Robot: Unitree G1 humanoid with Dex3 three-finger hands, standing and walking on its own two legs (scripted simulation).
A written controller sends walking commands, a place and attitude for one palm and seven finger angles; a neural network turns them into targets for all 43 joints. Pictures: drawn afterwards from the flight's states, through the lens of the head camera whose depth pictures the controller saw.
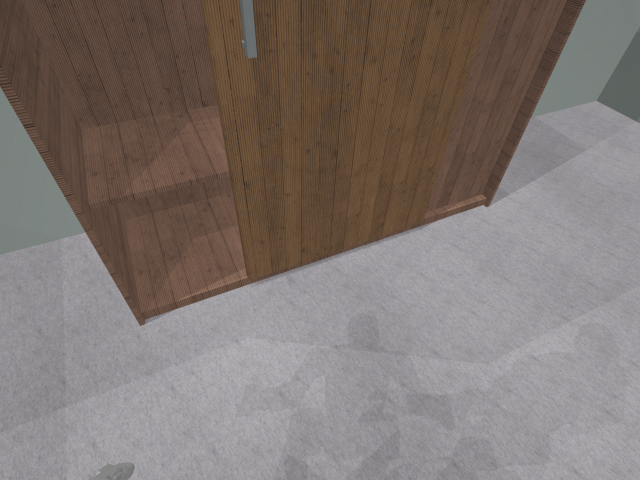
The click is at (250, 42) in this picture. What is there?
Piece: wardrobe's sliding door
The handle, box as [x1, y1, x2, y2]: [239, 0, 256, 57]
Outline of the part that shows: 239,0 244,39 241,41 242,46 245,49 245,54 247,57 254,57 256,56 252,0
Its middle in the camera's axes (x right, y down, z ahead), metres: -0.16 -0.47 +0.82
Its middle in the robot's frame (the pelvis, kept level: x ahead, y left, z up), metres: +0.94 +0.22 +0.20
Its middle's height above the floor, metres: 0.97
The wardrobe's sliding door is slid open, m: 0.39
